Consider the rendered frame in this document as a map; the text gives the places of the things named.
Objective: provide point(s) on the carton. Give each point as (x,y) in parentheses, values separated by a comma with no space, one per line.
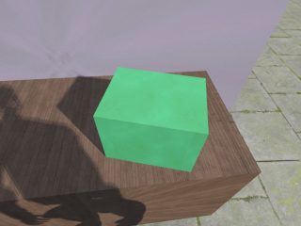
(158,119)

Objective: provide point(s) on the pedestal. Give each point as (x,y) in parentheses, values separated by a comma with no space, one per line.
(54,171)

